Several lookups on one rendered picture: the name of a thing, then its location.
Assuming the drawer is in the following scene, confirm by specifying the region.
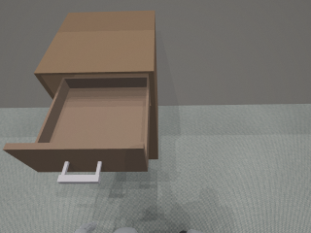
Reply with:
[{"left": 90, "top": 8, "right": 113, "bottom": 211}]
[{"left": 3, "top": 76, "right": 151, "bottom": 173}]

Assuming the cabinet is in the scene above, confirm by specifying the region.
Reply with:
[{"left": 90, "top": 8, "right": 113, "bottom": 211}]
[{"left": 34, "top": 10, "right": 158, "bottom": 159}]

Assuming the handle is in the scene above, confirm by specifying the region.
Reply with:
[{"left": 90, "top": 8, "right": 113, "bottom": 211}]
[{"left": 57, "top": 161, "right": 102, "bottom": 184}]

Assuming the left robot hand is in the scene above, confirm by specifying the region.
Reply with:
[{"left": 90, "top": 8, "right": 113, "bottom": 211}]
[{"left": 74, "top": 221, "right": 97, "bottom": 233}]

